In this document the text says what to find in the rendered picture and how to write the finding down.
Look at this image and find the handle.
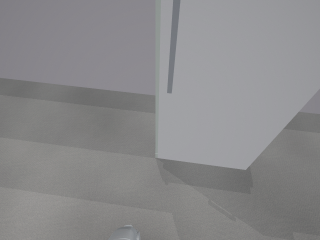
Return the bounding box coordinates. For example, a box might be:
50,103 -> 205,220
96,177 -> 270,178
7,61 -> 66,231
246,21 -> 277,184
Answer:
167,0 -> 181,94

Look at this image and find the fridge door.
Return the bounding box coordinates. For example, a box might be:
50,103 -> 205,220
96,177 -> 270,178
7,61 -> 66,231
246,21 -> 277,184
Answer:
157,0 -> 320,170

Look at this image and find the left robot thigh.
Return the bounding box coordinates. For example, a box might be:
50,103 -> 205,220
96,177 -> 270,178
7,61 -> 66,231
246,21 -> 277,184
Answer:
108,226 -> 140,240

